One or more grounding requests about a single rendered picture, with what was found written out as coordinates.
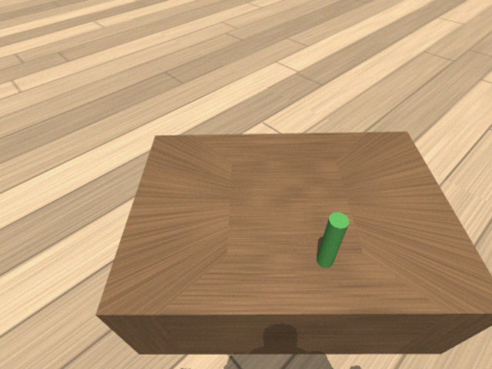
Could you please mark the can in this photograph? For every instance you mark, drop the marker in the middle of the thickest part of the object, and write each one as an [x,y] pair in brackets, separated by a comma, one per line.
[334,233]

